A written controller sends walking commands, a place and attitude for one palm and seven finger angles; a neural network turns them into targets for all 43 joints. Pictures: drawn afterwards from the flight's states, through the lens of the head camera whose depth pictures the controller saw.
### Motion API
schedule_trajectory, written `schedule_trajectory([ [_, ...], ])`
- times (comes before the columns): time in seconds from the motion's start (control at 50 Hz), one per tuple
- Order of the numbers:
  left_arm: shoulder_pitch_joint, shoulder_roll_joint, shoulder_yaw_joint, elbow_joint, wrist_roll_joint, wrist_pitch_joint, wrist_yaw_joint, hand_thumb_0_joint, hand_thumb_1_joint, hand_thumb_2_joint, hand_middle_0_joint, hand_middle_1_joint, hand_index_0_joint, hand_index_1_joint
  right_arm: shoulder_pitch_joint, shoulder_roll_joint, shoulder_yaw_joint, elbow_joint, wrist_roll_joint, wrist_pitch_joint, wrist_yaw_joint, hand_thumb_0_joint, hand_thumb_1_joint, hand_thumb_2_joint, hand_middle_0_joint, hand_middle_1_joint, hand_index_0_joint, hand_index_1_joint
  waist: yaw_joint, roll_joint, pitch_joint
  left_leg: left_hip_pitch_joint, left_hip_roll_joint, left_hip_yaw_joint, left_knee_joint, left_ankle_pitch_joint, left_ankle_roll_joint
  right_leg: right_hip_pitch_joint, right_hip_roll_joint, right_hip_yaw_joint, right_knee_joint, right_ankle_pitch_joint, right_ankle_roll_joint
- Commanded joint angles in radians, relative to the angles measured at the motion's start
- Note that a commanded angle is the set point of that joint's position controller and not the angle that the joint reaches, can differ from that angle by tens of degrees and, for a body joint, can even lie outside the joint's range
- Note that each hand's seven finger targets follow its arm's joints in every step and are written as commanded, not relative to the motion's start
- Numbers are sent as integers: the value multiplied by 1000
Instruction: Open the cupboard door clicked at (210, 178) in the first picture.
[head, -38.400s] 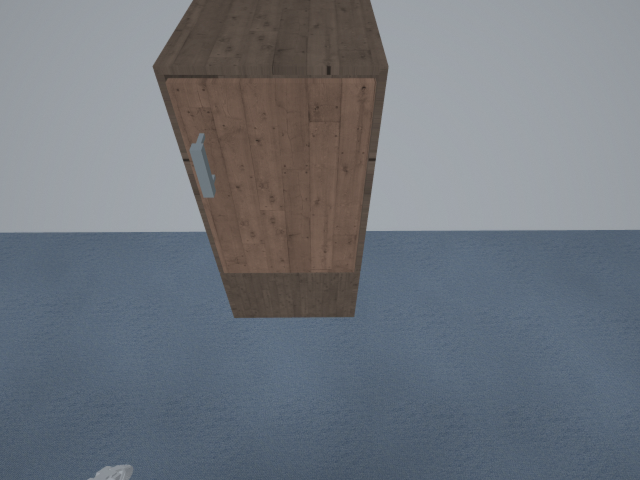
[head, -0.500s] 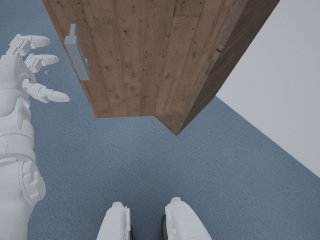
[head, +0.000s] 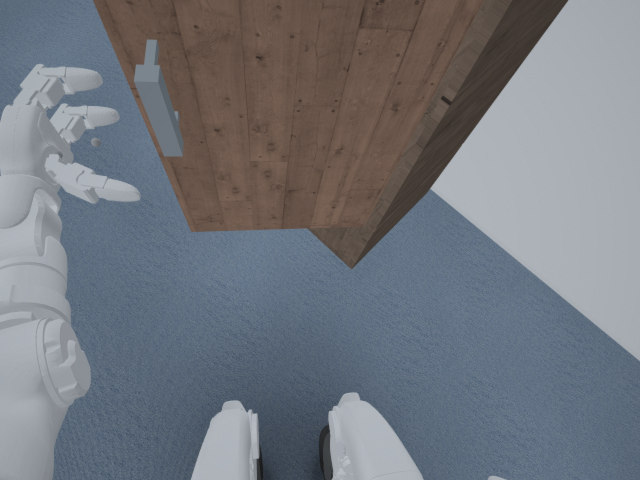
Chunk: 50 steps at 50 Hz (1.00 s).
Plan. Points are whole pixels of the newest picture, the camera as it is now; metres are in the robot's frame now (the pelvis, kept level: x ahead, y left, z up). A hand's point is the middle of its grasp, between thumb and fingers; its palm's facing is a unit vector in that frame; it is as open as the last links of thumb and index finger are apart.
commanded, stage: move the hooked fingers beside the handle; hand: left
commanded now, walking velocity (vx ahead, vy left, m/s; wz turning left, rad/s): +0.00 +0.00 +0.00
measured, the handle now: (163, 101) +0.55 +0.16 +0.06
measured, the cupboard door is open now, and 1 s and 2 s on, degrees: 49 49 49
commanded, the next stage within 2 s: slide the fingers in behind the handle in 0.24 s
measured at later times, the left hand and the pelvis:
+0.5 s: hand (102, 145) +0.49 +0.22 +0.05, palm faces +0.01 -1.00 +0.00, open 14.0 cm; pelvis +0.00 +0.00 +0.00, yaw +0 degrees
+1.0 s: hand (145, 143) +0.49 +0.17 +0.05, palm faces +0.02 -1.00 -0.02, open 14.0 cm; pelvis +0.00 -0.01 +0.00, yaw +0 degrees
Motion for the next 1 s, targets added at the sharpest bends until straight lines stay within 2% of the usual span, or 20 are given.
schedule_trajectory([
  [0.0, -385, 282, 49, -278, -15, -86, 16, 0, -500, 300, -300, -1200, -300, -1200, 181, -190, -75, -51, -5, -5, -6, 0, -900, -900, 200, 300, 200, 300, 21, 216, -577, 508, 12, -69, -129, 533, -20, 178, 7, 13, -102, 336, -22],
  [0.02, -373, 242, 23, -276, -19, -86, 14, 0, -500, 300, -300, -1200, -300, -1200, 175, -184, -78, -51, -4, -6, -1, 0, -900, -900, 200, 300, 200, 300, 16, 220, -575, 519, 12, -68, -127, 536, -21, 169, 8, 11, -107, 336, -21],
  [0.08, -325, 256, 43, -234, -26, -72, 12, 0, -500, 300, -300, -1200, -300, -1200, 184, -188, -75, -51, -1, 1, -3, 0, -900, -900, 200, 300, 200, 300, 12, 147, -534, 469, 13, -66, -132, 525, -14, 200, 12, 9, -108, 349, -19],
  [0.14, -330, 239, 29, -276, -26, -69, 11, 0, -500, 300, -300, -1200, -300, -1200, 175, -186, -79, -55, 0, 4, 0, 0, -900, -900, 200, 300, 200, 300, 22, 183, -537, 489, 13, -63, -143, 516, -18, 196, 9, 9, -118, 337, -19],
  [0.3, -339, 229, 21, -241, -24, -81, 20, 0, -500, 300, -300, -1200, -300, -1200, 176, -185, -76, -42, 0, 3, -5, 0, -900, -900, 200, 300, 200, 300, 9, 143, -484, 464, 11, -65, -152, 468, -17, 185, 11, 7, -126, 308, -21],
  [0.32, -338, 208, 2, -248, -21, -83, 19, 0, -500, 300, -300, -1200, -300, -1200, 171, -181, -77, -45, 2, 3, -4, 0, -900, -900, 200, 300, 200, 300, 12, 173, -481, 478, 10, -64, -155, 468, -19, 173, 10, 8, -127, 300, -22],
  [0.38, -361, 137, -41, -259, -33, -92, 25, 0, -500, 300, -300, -1200, -300, -1200, 172, -177, -81, -41, -2, -4, -2, 0, -900, -900, 200, 300, 200, 300, -4, 178, -483, 514, 11, -74, -150, 481, -21, 134, 11, 0, -128, 288, -25],
  [0.4, -371, 168, -22, -254, -28, -94, 30, 0, -500, 300, -300, -1200, -300, -1200, 174, -185, -82, -31, -3, -1, -3, 0, -900, -900, 200, 300, 200, 300, -4, 158, -494, 521, 17, -83, -154, 478, -26, 128, 10, -3, -127, 279, -23],
  [0.48, -367, 150, -33, -222, -20, -85, 53, 0, -500, 300, -300, -1200, -300, -1200, 174, -179, -77, -38, -5, -3, 1, 0, -900, -900, 200, 300, 200, 300, 0, 164, -463, 474, 7, -75, -156, 436, -21, 140, 10, -2, -125, 264, -26],
  [0.5, -391, 150, -34, -226, -13, -86, 60, 0, -500, 300, -300, -1200, -300, -1200, 170, -180, -79, -37, -5, -2, 2, 0, -900, -900, 200, 300, 200, 300, -8, 144, -475, 465, 7, -70, -152, 418, -17, 145, 9, 4, -127, 262, -21],
  [0.52, -389, 186, -6, -236, -9, -89, 70, 0, -500, 300, -300, -1200, -300, -1200, 170, -183, -80, -40, -8, -1, 0, 0, -900, -900, 200, 300, 200, 300, 3, 147, -490, 459, 6, -71, -153, 420, -18, 162, 6, 6, -123, 268, -22],
  [0.6, -374, 148, -28, -284, -2, -111, 91, 0, -500, 300, -300, -1200, -300, -1200, 170, -173, -81, -52, -11, -1, 9, 0, -900, -900, 200, 300, 200, 300, 12, 176, -559, 516, 8, -70, -145, 500, -24, 175, 9, 5, -111, 312, -23],
  [0.66, -374, 102, -56, -255, -4, -101, 103, 0, -500, 300, -300, -1200, -300, -1200, 165, -170, -82, -47, -10, 2, 15, 0, -900, -900, 200, 300, 200, 300, -3, 148, -508, 473, 5, -64, -148, 446, -20, 175, 8, 5, -121, 294, -19],
  [0.68, -362, 136, -26, -256, -4, -105, 109, 0, -500, 300, -300, -1200, -300, -1200, 172, -174, -82, -50, -11, 2, 13, 0, -900, -900, 200, 300, 200, 300, 8, 145, -509, 474, 5, -67, -149, 454, -20, 183, 9, 3, -118, 299, -24],
  [0.7, -369, 135, -31, -266, 0, -105, 112, 0, -500, 300, -300, -1200, -300, -1200, 168, -174, -82, -52, -10, 3, 13, 0, -900, -900, 200, 300, 200, 300, 7, 145, -531, 473, 4, -59, -149, 447, -18, 197, 9, 10, -121, 306, -20],
  [0.76, -360, 133, -29, -247, 6, -102, 124, 0, -500, 300, -300, -1200, -300, -1200, 166, -169, -80, -54, -10, 4, 13, 0, -900, -900, 200, 300, 200, 300, 9, 118, -495, 420, -2, -51, -153, 407, -13, 225, 7, 15, -126, 302, -18],
  [0.86, -347, 81, -61, -264, 6, -120, 135, 0, -500, 300, -300, -1200, -300, -1200, 165, -160, -84, -54, -11, 1, 19, 0, -900, -900, 200, 300, 200, 300, 8, 132, -512, 438, -4, -45, -150, 423, -14, 227, 6, 19, -126, 320, -19],
  [0.88, -366, 64, -75, -265, 2, -123, 136, 0, -500, 300, -300, -1200, -300, -1200, 170, -158, -83, -52, -12, 0, 19, 0, -900, -900, 200, 300, 200, 300, -3, 125, -504, 444, -3, -48, -147, 433, -12, 218, 8, 15, -122, 327, -20],
  [0.96, -360, 82, -54, -244, 4, -116, 147, 0, -500, 300, -300, -1200, -300, -1200, 168, -161, -85, -50, -11, 2, 18, 0, -900, -900, 200, 300, 200, 300, -2, 87, -493, 392, -9, -36, -148, 389, -6, 254, 4, 27, -132, 327, -14],
  [0.98, -360, 84, -53, -262, 4, -124, 149, 0, -500, 300, -300, -1200, -300, -1200, 172, -159, -84, -54, -12, 1, 19, 0, -900, -900, 200, 300, 200, 300, 8, 104, -507, 405, -10, -36, -147, 404, -8, 258, 5, 26, -125, 335, -18],
])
